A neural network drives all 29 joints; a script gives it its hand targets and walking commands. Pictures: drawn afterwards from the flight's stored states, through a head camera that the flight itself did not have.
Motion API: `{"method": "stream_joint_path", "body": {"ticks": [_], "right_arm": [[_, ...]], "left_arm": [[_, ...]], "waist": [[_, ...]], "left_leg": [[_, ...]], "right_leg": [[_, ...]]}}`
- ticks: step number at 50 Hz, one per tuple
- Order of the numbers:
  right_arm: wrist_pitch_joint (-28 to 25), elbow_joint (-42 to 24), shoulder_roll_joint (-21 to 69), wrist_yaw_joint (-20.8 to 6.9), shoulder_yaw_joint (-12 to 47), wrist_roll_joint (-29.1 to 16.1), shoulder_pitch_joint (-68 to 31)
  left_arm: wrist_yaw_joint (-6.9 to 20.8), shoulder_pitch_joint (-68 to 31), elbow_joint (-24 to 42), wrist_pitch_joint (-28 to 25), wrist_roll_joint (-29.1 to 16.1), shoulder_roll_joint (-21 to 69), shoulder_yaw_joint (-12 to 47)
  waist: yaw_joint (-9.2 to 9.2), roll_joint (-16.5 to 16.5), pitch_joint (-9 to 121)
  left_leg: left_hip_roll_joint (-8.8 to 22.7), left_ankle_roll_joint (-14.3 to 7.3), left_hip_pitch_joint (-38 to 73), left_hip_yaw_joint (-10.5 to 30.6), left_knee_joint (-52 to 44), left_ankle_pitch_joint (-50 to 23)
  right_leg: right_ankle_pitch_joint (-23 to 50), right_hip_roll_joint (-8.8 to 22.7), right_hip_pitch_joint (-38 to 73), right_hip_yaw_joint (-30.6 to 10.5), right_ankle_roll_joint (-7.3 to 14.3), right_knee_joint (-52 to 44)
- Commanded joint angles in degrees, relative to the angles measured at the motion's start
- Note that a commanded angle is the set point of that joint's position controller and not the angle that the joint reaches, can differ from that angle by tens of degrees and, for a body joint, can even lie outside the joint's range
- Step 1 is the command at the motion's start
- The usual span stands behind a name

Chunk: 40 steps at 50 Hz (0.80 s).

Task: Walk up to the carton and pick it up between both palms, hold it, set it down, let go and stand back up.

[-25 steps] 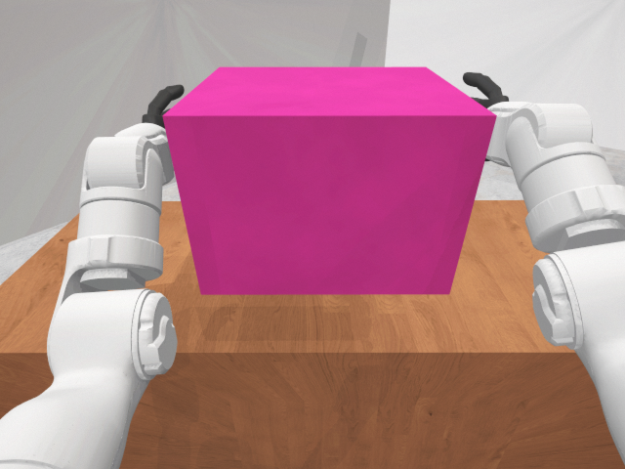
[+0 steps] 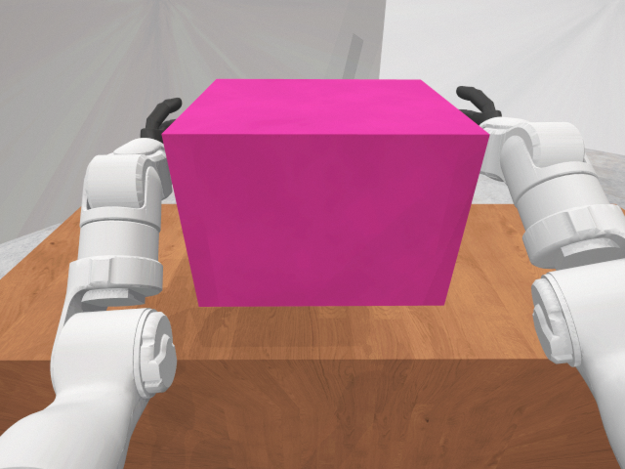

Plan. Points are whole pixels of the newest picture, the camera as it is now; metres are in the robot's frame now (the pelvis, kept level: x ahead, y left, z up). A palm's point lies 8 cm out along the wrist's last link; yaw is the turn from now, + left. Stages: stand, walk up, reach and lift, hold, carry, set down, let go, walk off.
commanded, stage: hold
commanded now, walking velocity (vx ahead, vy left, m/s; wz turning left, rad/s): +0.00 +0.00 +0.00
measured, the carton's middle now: (320, 182) +0.39 -0.01 +0.27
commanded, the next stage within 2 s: set down in 1.92 s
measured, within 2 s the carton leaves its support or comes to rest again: neither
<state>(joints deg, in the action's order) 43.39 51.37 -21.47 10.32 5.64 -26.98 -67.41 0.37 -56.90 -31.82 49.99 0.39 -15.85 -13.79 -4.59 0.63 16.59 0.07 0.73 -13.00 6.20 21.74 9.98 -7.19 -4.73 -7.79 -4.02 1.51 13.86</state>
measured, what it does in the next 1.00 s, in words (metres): stands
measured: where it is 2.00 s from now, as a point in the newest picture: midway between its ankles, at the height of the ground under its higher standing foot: outside the picture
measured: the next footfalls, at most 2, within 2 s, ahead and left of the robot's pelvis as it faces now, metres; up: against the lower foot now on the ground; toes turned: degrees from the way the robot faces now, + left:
none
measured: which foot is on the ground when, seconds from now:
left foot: down 0.00-1.00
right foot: down 0.00-1.00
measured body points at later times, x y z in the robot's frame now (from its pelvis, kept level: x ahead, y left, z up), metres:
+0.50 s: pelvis +0.00 +0.00 +0.00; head -0.11 +0.02 +0.44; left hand +0.38 +0.18 +0.32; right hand +0.37 -0.20 +0.34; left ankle +0.02 +0.12 -0.75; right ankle +0.00 -0.11 -0.75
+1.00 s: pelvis +0.01 -0.01 +0.00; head -0.10 +0.01 +0.44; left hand +0.39 +0.20 +0.34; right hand +0.38 -0.19 +0.35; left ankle +0.02 +0.12 -0.75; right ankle +0.00 -0.11 -0.75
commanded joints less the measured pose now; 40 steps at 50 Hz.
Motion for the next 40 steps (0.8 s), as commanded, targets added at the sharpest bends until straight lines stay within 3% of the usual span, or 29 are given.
{"method": "stream_joint_path", "body": {"ticks": [1, 27, 28, 30, 34, 37, 40], "right_arm": [[-2.99, -25.1, 36.73, -8.74, 3.96, -12.06, -48.63], [-2.93, -21.07, 36.64, -9.78, 2.69, -10.8, -50.02], [-2.74, -18.25, 36.89, -10.38, 2.03, -10.96, -52.4], [-3.01, -17.02, 37.7, -11.25, 1.81, -10.42, -53.11], [-3.78, -17.31, 38.31, -11.67, 1.21, -10.58, -55.03], [-3.69, -16.99, 38.5, -11.11, 1.62, -10.39, -54.23], [-3.43, -17.15, 37.51, -10.17, 1.91, -11.08, -53.89]], "left_arm": [[8.26, -51.84, 15.16, -4.33, -11.5, 34.13, 16.72], [8.48, -53.41, 11.84, -4.36, -11.04, 34.11, 15.68], [8.74, -55.67, 8.41, -4.61, -10.27, 33.86, 13.65], [8.7, -57.43, 8.68, -5.53, -10.8, 34.58, 14.24], [8.41, -59.27, 8.01, -6.39, -11.3, 34.88, 14.02], [8.75, -58.13, 7.13, -6.53, -11.27, 34.13, 13.33], [9.4, -56.1, 5.38, -6.01, -10.56, 33.38, 12.24]], "waist": [[-0.35, 1.87, 17.92], [0.35, 1.81, 17.08], [1.27, 2.64, 15.88], [1.53, 2.83, 15.99], [1.71, 2.19, 19.01], [1.78, 0.04, 19.14], [1.39, 0.13, 18.4]], "left_leg": [[-0.54, 0.68, 7.06, -0.83, -1.03, -11.82], [-0.06, 0.72, 4.94, -0.82, -2.22, -8.09], [-0.57, 0.17, 3.67, -0.71, -3.03, -6.38], [-0.09, -0.07, 2.17, -0.11, -3.69, -4.76], [-0.02, -0.23, 2.82, 0.21, -2.85, -6.33], [-0.48, -0.22, 3.38, -0.23, -2.15, -9.07], [-0.91, -0.41, 3.91, -0.33, -1.88, -10.41]], "right_leg": [[16.24, 1.58, 6.55, -0.93, -2.19, 0.61], [11.43, 1.5, 5.33, -1.27, -1.49, 0.24], [9.04, 1.08, 5.93, -0.62, -1.33, -0.06], [7.11, 0.78, 6.19, -0.7, -0.96, 0.19], [8.3, 0.91, 6.48, -1.05, -0.91, 0.37], [11.55, 1.17, 7.21, -0.97, -1.33, 0.53], [14.3, 1.54, 8.5, -1.46, -1.63, 0.61]]}}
